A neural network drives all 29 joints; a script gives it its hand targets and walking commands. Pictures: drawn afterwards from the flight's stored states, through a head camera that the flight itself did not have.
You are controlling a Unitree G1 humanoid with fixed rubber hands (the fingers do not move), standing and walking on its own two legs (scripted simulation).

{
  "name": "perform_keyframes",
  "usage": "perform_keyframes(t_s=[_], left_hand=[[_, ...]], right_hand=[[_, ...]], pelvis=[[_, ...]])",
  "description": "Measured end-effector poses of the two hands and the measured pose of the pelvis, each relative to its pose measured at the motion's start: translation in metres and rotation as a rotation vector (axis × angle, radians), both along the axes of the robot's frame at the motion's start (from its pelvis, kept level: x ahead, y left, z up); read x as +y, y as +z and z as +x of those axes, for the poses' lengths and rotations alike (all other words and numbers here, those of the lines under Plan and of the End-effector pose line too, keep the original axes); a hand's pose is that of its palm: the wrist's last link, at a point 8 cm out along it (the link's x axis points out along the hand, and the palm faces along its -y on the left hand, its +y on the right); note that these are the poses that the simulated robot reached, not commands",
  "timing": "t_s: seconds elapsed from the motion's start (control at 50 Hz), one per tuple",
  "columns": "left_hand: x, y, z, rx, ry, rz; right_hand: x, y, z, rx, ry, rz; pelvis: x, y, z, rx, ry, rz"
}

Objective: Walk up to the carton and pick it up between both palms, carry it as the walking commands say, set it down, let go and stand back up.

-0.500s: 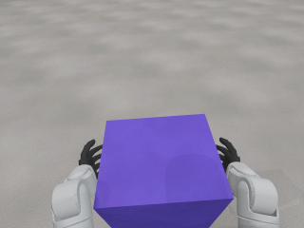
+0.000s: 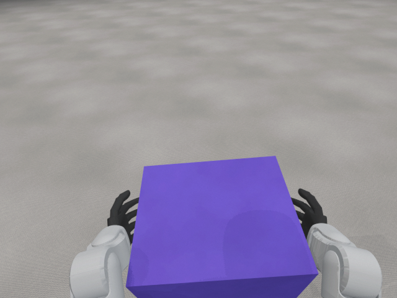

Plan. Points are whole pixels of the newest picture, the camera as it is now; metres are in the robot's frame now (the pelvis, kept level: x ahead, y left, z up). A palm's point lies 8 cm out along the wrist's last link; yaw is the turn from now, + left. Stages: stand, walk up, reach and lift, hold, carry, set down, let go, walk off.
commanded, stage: carry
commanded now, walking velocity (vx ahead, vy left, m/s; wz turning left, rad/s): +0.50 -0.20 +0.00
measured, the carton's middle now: (215, 242) +0.23 +0.00 +0.02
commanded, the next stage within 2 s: none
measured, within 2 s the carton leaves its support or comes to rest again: neither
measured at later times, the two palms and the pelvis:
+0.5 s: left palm (192, 138) +0.50 +0.04 +0.07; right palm (321, 141) +0.48 -0.30 +0.06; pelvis +0.26 -0.11 -0.01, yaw +1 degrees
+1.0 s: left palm (213, 84) +0.79 -0.03 +0.08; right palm (312, 85) +0.75 -0.37 +0.08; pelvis +0.54 -0.18 +0.01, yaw -2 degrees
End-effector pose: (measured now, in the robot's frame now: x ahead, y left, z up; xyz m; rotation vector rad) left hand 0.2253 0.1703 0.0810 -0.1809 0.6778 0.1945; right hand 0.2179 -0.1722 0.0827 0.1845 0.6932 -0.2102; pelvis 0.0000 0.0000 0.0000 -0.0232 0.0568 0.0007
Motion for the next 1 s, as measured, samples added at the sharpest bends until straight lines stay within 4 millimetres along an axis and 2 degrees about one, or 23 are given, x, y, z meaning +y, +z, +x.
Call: perform_keyframes(t_s=[0.1, 0.16, 0.3, 0.36, 0.42, 0.46, 0.52, 0.6, 0.68, 0.74, 0.78, 0.82, 0.92, 1.0], left_hand=[[0.006, -0.005, 0.045, -0.034, 0.024, -0.002], [-0.005, -0.004, 0.079, -0.001, -0.003, 0.012], [-0.059, 0.005, 0.163, -0.003, -0.076, 0.001], [-0.086, 0.005, 0.2, -0.036, -0.09, 0.009], [-0.112, -0.003, 0.238, -0.07, -0.087, 0.026], [-0.123, -0.008, 0.257, -0.043, -0.079, 0.053], [-0.128, -0.009, 0.276, 0.011, -0.033, 0.068], [-0.125, -0.006, 0.301, 0.024, 0.056, 0.035], [-0.124, -0.006, 0.338, 0.011, 0.106, 0.005], [-0.126, -0.008, 0.377, -0.02, 0.107, -0.01], [-0.13, -0.011, 0.41, -0.048, 0.077, -0.001], [-0.138, -0.013, 0.442, -0.031, 0.027, 0.019], [-0.172, -0.008, 0.51, 0.026, -0.035, -0.013], [-0.2, -0.003, 0.561, 0.016, -0.079, -0.002]], right_hand=[[0.006, -0.001, 0.055, -0.035, 0.05, -0.023], [-0.004, -0.006, 0.079, -0.002, 0.035, -0.026], [-0.056, 0.0, 0.135, -0.002, -0.063, 0.002], [-0.083, -0.002, 0.17, -0.034, -0.076, 0.008], [-0.11, -0.013, 0.212, -0.068, -0.058, 0.005], [-0.122, -0.019, 0.239, -0.041, -0.026, -0.001], [-0.128, -0.022, 0.275, 0.01, 0.011, 0.024], [-0.124, -0.017, 0.323, 0.024, 0.057, 0.043], [-0.123, -0.011, 0.374, 0.01, 0.109, 0.012], [-0.125, -0.007, 0.413, -0.022, 0.113, -0.007], [-0.129, -0.009, 0.439, -0.049, 0.097, -0.016], [-0.138, -0.013, 0.459, -0.032, 0.072, -0.029], [-0.172, -0.01, 0.495, 0.027, -0.029, -0.014], [-0.199, -0.003, 0.534, 0.017, -0.069, -0.009]], pelvis=[[-0.005, -0.01, 0.049, -0.026, -0.016, -0.001], [-0.011, -0.006, 0.075, -0.023, -0.038, 0.006], [-0.042, 0.006, 0.146, -0.016, -0.052, -0.008], [-0.066, -0.002, 0.183, -0.017, -0.056, -0.003], [-0.093, -0.019, 0.222, -0.022, -0.023, 0.002], [-0.105, -0.019, 0.243, -0.015, -0.001, 0.001], [-0.119, -0.011, 0.272, -0.01, 0.02, 0.006], [-0.136, -0.002, 0.312, -0.005, 0.036, 0.014], [-0.145, 0.0, 0.359, -0.01, 0.044, 0.018], [-0.149, -0.006, 0.399, -0.026, 0.036, 0.017], [-0.15, -0.015, 0.424, -0.037, 0.012, 0.016], [-0.153, -0.015, 0.444, -0.041, -0.004, 0.02], [-0.165, 0.001, 0.497, -0.033, -0.017, 0.009], [-0.184, 0.007, 0.543, -0.02, -0.031, -0.005]])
